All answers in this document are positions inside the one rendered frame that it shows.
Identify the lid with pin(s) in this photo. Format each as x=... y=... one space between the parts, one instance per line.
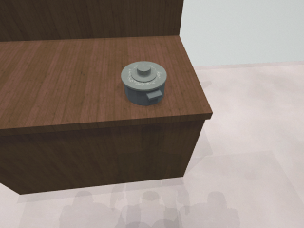
x=135 y=81

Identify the table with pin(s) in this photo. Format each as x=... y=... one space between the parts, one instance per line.
x=65 y=120

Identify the pot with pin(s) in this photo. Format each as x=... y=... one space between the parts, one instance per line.
x=144 y=98

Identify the knob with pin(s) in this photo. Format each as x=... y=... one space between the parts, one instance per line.
x=143 y=69

